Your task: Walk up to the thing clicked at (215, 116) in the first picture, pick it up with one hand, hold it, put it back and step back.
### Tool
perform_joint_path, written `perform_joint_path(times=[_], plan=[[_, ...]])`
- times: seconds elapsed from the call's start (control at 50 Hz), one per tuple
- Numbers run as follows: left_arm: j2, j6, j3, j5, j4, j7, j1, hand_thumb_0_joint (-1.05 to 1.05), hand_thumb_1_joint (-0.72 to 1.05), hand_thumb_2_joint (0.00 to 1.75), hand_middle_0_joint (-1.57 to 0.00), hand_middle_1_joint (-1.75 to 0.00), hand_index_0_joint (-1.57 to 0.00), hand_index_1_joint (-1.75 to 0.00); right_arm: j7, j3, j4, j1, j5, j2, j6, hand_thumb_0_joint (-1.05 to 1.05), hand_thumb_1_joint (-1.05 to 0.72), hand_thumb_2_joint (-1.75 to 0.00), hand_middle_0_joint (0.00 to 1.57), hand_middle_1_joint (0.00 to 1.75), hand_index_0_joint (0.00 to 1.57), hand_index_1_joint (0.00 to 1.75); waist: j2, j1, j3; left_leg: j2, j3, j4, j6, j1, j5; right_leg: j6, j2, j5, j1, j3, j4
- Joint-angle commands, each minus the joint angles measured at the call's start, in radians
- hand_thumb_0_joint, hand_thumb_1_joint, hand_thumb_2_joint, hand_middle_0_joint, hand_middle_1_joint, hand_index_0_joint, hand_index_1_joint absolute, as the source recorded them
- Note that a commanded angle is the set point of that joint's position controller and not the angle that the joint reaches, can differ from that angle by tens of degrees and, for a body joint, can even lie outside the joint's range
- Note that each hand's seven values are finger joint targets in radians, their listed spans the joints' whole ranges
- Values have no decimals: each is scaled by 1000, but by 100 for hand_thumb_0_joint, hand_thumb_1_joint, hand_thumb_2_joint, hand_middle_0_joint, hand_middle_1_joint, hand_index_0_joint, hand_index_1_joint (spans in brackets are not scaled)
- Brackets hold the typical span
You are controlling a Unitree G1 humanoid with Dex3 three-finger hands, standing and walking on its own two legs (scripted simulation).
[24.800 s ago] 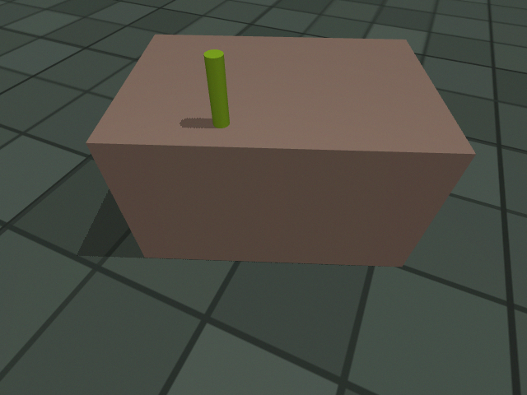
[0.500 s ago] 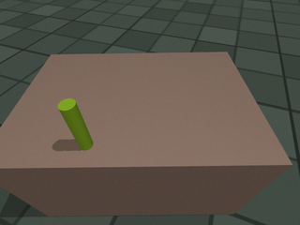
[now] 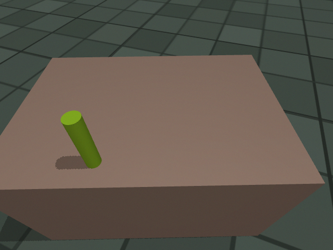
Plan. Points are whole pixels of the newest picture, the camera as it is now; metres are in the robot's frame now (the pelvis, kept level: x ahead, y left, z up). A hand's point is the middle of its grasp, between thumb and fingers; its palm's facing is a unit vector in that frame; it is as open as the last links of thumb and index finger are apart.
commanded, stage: home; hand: left
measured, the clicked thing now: (84, 142) +0.42 +0.27 -0.02
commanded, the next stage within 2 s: stand in 0.70 s
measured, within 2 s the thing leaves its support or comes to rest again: neither
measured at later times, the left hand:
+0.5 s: hand out of the picture +0.08 +0.26 -0.16, palm faces -0.05 -0.94 -0.35, open 17.6 cm
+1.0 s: hand out of the picture +0.08 +0.26 -0.16, palm faces -0.04 -0.94 -0.35, open 15.7 cm
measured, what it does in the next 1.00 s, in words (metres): stands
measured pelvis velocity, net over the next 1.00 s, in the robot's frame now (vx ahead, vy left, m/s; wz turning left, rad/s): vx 0.01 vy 0.00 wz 0.00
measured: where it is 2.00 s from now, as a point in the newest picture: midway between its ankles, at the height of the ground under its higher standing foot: outside the picture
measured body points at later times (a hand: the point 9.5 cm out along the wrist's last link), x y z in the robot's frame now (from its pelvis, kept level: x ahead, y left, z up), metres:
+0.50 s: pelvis +0.01 +0.00 +0.00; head +0.01 +0.00 +0.45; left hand +0.08 +0.31 -0.13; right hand +0.08 -0.30 -0.13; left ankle +0.03 +0.12 -0.75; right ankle -0.01 -0.14 -0.75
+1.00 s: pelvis +0.01 +0.00 +0.00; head +0.01 +0.01 +0.45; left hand +0.08 +0.31 -0.13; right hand +0.07 -0.30 -0.13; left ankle +0.03 +0.12 -0.75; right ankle -0.01 -0.14 -0.75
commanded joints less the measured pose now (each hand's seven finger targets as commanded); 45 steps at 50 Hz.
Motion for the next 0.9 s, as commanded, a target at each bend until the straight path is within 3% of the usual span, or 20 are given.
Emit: perform_joint_path(times=[0.0,0.04,0.12,0.26,0.42,0.54,0.58,0.68,0.78,0.82,0.88], plan=[[215,-15,46,0,-56,16,-30,0,-59,3,-5,-4,-5,-4,-10,-38,-50,-41,5,-210,-20,0,-90,-90,20,30,20,30,9,4,-37,103,-109,-70,21,20,34,-36,-94,59,-38,85,-65],[217,-15,48,1,-60,17,-37,0,-59,3,-5,-4,-5,-4,-11,-39,-52,-42,5,-208,-21,0,-90,-90,20,30,20,30,-4,6,-56,110,-108,-65,23,30,70,-39,-100,85,-20,89,-58],[215,-15,49,3,-56,16,-34,0,-59,3,-5,-5,-5,-4,-12,-41,-47,-44,6,-208,-22,0,-90,-90,20,30,20,30,-7,1,-39,106,-107,-70,22,37,47,-36,-95,66,-35,84,-68],[212,-15,50,0,-67,16,-46,0,-59,3,-5,-5,-5,-4,-13,-44,-49,-53,4,-211,-23,0,-90,-90,20,30,20,30,5,4,-77,113,-101,-56,22,61,138,-38,-104,137,-8,86,-56],[212,-14,50,0,-68,18,-43,0,-60,2,-5,-4,-5,-4,-12,-45,-44,-50,5,-208,-22,0,-90,-90,20,30,20,30,-9,4,-78,113,-97,-57,26,62,149,-34,-106,155,5,81,-61],[209,-13,49,-1,-68,18,-40,0,-61,2,-4,-4,-4,-4,-12,-47,-45,-61,6,-209,-21,0,-90,-90,20,30,20,30,-8,3,-59,116,-100,-61,25,70,132,-37,-102,117,-16,78,-67],[212,-11,52,-1,-66,17,-36,0,-58,4,-5,-5,-5,-5,-13,-47,-42,-52,5,-209,-19,0,-90,-90,20,30,20,30,0,0,-32,106,-98,-77,22,44,62,-37,-99,79,-26,79,-79],[211,-14,53,-1,-72,17,-35,0,-61,2,-4,-4,-5,-4,-11,-48,-45,-56,7,-206,-21,0,-90,-90,20,30,20,30,-9,0,-56,110,-102,-69,24,57,111,-38,-102,102,-15,79,-75],[210,-13,55,0,-73,16,-36,0,-60,3,-5,-4,-5,-4,-11,-48,-44,-53,7,-206,-20,0,-90,-90,20,30,20,30,2,0,-57,111,-102,-73,27,49,82,-41,-106,96,-5,84,-74],[216,-12,57,1,-74,16,-36,0,-44,19,-20,-20,-20,-20,-12,-47,-46,-55,7,-201,-21,0,-90,-90,20,30,20,30,-6,-1,-48,108,-102,-78,23,46,82,-39,-103,84,-16,80,-75],[209,-12,55,1,-74,15,-29,0,-20,43,-20,-30,-20,-30,-11,-49,-47,-56,7,-209,-21,0,-90,-90,20,30,20,30,1,0,-52,110,-101,-71,28,55,72,-41,-105,84,-21,79,-78]])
